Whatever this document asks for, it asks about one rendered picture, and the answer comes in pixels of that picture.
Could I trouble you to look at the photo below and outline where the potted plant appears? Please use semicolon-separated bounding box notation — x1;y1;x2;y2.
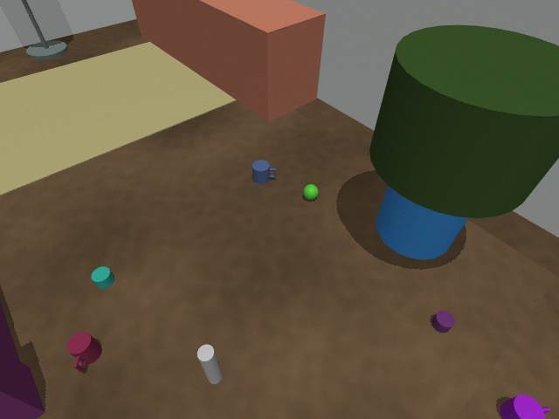
369;25;559;260

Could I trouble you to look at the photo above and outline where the floor lamp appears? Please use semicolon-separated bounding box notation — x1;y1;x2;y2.
21;0;68;60

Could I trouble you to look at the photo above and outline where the sofa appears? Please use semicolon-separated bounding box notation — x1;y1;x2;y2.
0;301;45;419

